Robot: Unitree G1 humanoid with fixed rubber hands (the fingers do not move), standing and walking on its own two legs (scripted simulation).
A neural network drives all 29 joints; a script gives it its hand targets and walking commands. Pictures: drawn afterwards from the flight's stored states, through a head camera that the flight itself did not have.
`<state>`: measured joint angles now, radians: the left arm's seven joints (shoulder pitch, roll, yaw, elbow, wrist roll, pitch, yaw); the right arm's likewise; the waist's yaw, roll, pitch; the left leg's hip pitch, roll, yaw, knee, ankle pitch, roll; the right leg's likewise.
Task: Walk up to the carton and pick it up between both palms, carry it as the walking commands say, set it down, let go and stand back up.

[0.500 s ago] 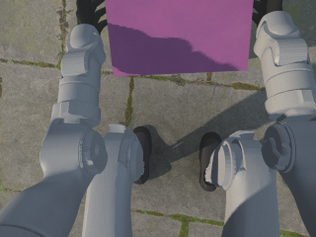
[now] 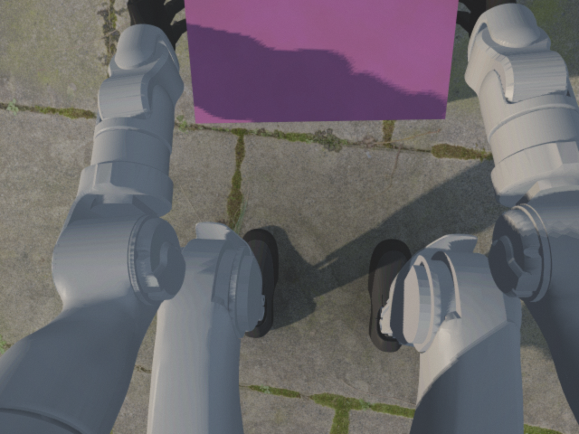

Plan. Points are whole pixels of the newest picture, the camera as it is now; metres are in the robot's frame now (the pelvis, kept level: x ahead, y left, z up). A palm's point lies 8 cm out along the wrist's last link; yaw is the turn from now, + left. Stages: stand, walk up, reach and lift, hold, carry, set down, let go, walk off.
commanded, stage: set down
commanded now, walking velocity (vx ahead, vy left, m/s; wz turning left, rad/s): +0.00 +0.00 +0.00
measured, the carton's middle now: (314, 46) +0.54 +0.03 -0.23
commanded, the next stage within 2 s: none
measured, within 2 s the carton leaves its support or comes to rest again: rests again in 0.40 s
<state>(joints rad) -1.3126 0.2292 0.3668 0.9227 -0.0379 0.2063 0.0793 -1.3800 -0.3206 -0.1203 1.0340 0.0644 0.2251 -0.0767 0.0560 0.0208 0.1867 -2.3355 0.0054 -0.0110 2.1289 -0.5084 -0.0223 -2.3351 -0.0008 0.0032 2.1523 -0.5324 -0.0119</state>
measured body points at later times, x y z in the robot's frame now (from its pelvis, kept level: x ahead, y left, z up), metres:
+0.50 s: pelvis +0.00 +0.01 -0.01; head +0.36 +0.00 +0.26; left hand +0.54 +0.21 -0.16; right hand +0.57 -0.14 -0.17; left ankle +0.12 +0.13 -0.34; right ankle +0.12 -0.12 -0.34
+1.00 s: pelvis +0.01 +0.01 -0.01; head +0.37 -0.01 +0.25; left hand +0.55 +0.21 -0.17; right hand +0.58 -0.14 -0.18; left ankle +0.12 +0.13 -0.34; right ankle +0.12 -0.12 -0.34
